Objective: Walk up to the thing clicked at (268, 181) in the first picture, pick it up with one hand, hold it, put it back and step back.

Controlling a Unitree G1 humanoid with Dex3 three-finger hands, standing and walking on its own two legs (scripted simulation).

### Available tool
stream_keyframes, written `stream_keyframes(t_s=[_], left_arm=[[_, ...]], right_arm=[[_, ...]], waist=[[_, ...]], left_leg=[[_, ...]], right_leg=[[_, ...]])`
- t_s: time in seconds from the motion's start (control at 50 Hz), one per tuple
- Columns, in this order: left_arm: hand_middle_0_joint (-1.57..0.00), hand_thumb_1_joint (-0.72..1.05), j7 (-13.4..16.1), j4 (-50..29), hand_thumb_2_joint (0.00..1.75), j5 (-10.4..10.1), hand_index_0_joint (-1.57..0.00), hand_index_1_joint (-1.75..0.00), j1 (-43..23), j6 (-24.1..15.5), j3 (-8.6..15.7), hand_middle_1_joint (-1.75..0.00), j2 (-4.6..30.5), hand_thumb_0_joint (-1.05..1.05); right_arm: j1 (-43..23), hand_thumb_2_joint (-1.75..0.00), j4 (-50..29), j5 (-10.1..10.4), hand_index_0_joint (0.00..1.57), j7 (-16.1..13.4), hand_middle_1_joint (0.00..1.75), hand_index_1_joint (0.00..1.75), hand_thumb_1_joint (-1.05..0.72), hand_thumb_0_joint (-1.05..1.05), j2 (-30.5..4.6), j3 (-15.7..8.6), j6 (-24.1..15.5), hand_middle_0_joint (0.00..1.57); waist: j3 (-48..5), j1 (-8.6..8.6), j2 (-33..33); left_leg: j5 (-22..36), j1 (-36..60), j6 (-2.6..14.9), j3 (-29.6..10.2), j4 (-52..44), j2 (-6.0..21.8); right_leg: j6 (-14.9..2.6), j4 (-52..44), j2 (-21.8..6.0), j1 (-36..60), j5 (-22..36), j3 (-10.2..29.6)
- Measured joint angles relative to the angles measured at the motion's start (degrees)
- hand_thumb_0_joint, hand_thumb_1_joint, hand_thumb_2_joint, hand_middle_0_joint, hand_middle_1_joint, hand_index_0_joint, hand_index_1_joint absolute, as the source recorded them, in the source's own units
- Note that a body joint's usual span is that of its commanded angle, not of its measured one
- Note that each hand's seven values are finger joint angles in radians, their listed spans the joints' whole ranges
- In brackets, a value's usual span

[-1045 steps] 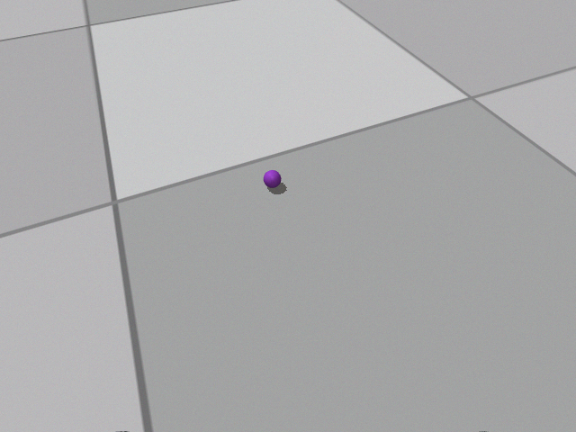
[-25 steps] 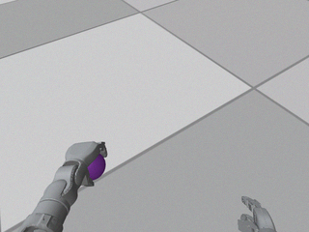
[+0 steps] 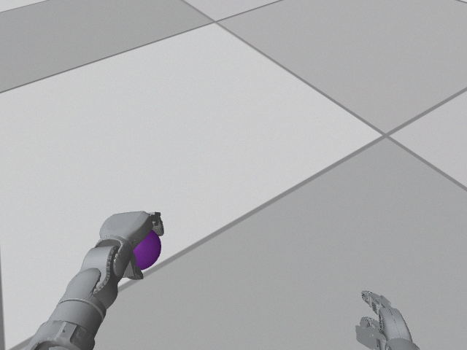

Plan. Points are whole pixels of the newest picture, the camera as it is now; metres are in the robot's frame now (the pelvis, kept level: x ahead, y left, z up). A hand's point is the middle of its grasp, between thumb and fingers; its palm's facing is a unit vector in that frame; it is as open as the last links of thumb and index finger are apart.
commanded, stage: hold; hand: left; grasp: from above
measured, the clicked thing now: (139, 248) +0.30 +0.22 -0.05
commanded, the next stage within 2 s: crouch in 0.42 s
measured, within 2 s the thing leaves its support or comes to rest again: neither
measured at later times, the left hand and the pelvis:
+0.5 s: hand (136, 246) +0.30 +0.22 -0.03, palm faces -0.44 -0.06 -0.90, open 10.7 cm; pelvis +0.01 +0.00 +0.00, yaw +0 degrees
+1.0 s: hand (147, 266) +0.31 +0.24 -0.15, palm faces -0.44 +0.02 -0.90, open 10.7 cm; pelvis -0.02 +0.00 -0.05, yaw +1 degrees
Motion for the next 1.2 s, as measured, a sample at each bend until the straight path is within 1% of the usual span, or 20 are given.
stream_keyframes(t_s=[0.16,0.28,0.36,0.46,0.54,0.62,0.7,0.76,0.82,0.86,0.92,0.96,1.02,1.1,1.2], left_arm=[[-0.54,-0.15,0.54,0.40,0.69,-0.41,-0.58,-0.80,-0.44,0.58,0.12,-0.81,-0.06,-0.01],[-0.54,-0.15,-0.16,-0.01,0.69,-0.84,-0.58,-0.80,0.17,0.60,-0.24,-0.81,-0.15,0.00],[-0.55,-0.15,-0.04,-0.39,0.69,-0.39,-0.58,-0.80,0.53,0.13,-0.66,-0.81,-0.50,0.00],[-0.55,-0.16,0.79,0.97,0.69,0.37,-0.59,-0.80,-0.36,0.02,-0.22,-0.81,-0.42,0.00],[-0.55,-0.16,1.07,1.22,0.69,0.26,-0.59,-0.80,-0.90,0.57,0.04,-0.81,-0.39,0.00],[-0.54,-0.15,1.01,1.70,0.70,-0.10,-0.57,-0.81,-0.72,0.77,0.15,-0.82,-0.37,0.00],[-0.53,-0.15,1.42,3.21,0.71,0.46,-0.57,-0.81,-0.26,-0.20,-0.05,-0.82,-0.48,0.00],[-0.53,-0.15,3.33,5.46,0.71,1.37,-0.57,-0.82,-0.30,-1.70,0.23,-0.82,-0.99,0.00],[-0.53,-0.15,6.73,9.10,0.71,2.96,-0.57,-0.81,-1.43,-3.22,0.85,-0.82,-1.45,0.00],[-0.53,-0.15,9.50,12.06,0.71,4.47,-0.57,-0.81,-2.92,-3.89,1.18,-0.82,-1.53,0.00],[-0.53,-0.15,13.99,17.22,0.71,6.95,-0.57,-0.82,-6.23,-4.32,1.50,-0.82,-1.51,0.00],[-0.53,-0.15,16.61,20.57,0.71,8.10,-0.57,-0.82,-8.67,-4.33,1.88,-0.82,-1.43,0.00],[-0.53,-0.15,19.72,25.38,0.71,9.46,-0.57,-0.82,-12.54,-4.24,2.48,-0.82,-1.19,0.00],[-0.52,-0.15,22.46,30.33,0.71,10.37,-0.56,-0.82,-17.00,-4.02,3.87,-0.83,-0.73,0.00],[-0.51,-0.14,24.25,33.27,0.71,10.70,-0.55,-0.83,-20.79,-3.94,5.90,-0.83,0.17,0.00]], right_arm=[[0.18,-0.91,0.91,0.05,0.20,-0.12,0.29,0.30,-0.91,0.01,-0.01,-0.26,0.21,0.20],[0.27,-0.91,0.26,0.20,0.20,-0.04,0.29,0.30,-0.91,0.01,-0.02,-0.33,0.44,0.20],[0.21,-0.91,0.17,0.15,0.20,-0.11,0.29,0.30,-0.91,0.01,-0.13,-0.29,0.59,0.20],[-0.13,-0.91,0.45,0.06,0.20,-0.09,0.29,0.30,-0.91,0.01,0.00,-0.27,0.77,0.20],[0.08,-0.91,0.67,0.06,0.20,0.01,0.29,0.30,-0.91,0.01,0.02,-0.49,0.87,0.20],[0.22,-0.91,0.60,0.11,0.20,0.10,0.29,0.30,-0.91,0.01,0.02,-0.56,1.09,0.20],[0.32,-0.91,0.04,0.13,0.20,0.19,0.29,0.30,-0.91,0.01,0.13,-0.51,1.22,0.20],[0.32,-0.91,-0.23,-0.15,0.20,0.34,0.29,0.30,-0.90,0.01,0.20,-0.43,1.20,0.20],[0.02,-0.91,-0.13,-0.73,0.20,0.70,0.29,0.30,-0.90,0.01,0.23,-0.48,1.19,0.20],[-0.18,-0.91,0.20,-1.31,0.20,1.05,0.29,0.30,-0.90,0.01,0.18,-0.72,1.08,0.21],[-0.06,-0.91,0.73,-2.22,0.20,1.79,0.29,0.30,-0.90,0.01,-0.12,-1.38,0.71,0.21],[0.27,-0.91,1.00,-2.79,0.20,2.28,0.29,0.30,-0.90,0.01,-0.41,-1.97,0.37,0.21],[1.00,-0.91,1.42,-3.43,0.20,2.77,0.29,0.30,-0.90,0.01,-0.98,-2.74,-0.23,0.21],[2.09,-0.91,1.93,-4.07,0.20,2.91,0.29,0.30,-0.91,0.01,-1.49,-3.47,-1.11,0.20],[3.53,-0.91,2.82,-4.97,0.20,2.58,0.29,0.30,-0.91,0.01,-1.43,-3.86,-2.08,0.20]], waist=[[-0.53,0.02,0.30],[-0.37,-0.21,0.22],[-0.17,-0.07,0.11],[-0.04,-0.09,-0.12],[-0.29,0.00,-0.08],[-0.52,-0.25,-0.03],[-0.45,-0.66,-0.29],[-0.25,-0.97,-0.80],[-0.18,-1.40,-1.54],[-0.41,-1.69,-2.03],[-1.71,-2.20,-2.60],[-2.96,-2.65,-2.85],[-5.07,-3.57,-2.94],[-7.20,-5.19,-2.64],[-9.51,-6.90,-1.61]], left_leg=[[0.01,0.69,0.00,-0.04,-0.55,0.02],[0.11,1.08,0.00,0.04,-1.01,0.00],[0.13,1.23,0.00,-0.01,-1.17,-0.03],[0.14,1.22,-0.01,-0.07,-1.21,-0.02],[0.17,1.40,0.01,-0.10,-1.42,-0.02],[0.14,1.59,0.03,-0.06,-1.54,-0.07],[0.06,0.96,0.04,-0.11,-1.20,-0.15],[-0.26,-0.78,0.04,-0.36,0.06,-0.20],[-1.24,-4.60,-0.02,-0.78,3.25,-0.18],[-2.35,-8.37,-0.09,-1.13,6.59,-0.08],[-4.68,-16.22,-0.28,-1.80,13.45,0.11],[-6.61,-22.31,-0.32,-2.20,18.89,0.26],[-9.65,-31.87,-0.27,-2.74,27.55,0.49],[-13.11,-43.92,-0.04,-3.28,38.25,0.57],[-16.67,-57.85,0.42,-3.70,50.19,0.58]], right_leg=[[0.02,-0.66,0.02,0.76,0.05,-0.06],[0.01,-1.03,0.02,1.08,0.13,0.02],[0.01,-1.21,-0.02,1.26,0.15,-0.03],[0.00,-1.27,0.00,1.28,0.14,-0.09],[0.03,-1.62,0.00,1.54,0.24,-0.12],[0.03,-1.74,-0.06,1.72,0.21,-0.09],[0.03,-1.24,-0.13,1.05,0.02,-0.13],[0.02,0.04,-0.19,-0.60,-0.40,-0.33],[-0.03,3.08,-0.20,-4.21,-1.44,-0.65],[-0.08,6.15,-0.12,-7.75,-2.50,-0.90],[-0.10,12.47,0.02,-15.15,-4.71,-1.34],[0.00,17.58,0.15,-20.99,-6.51,-1.56],[0.18,25.71,0.37,-30.20,-9.35,-1.79],[0.37,35.93,0.47,-41.90,-12.69,-1.91],[0.63,47.45,0.56,-55.53,-16.10,-1.84]])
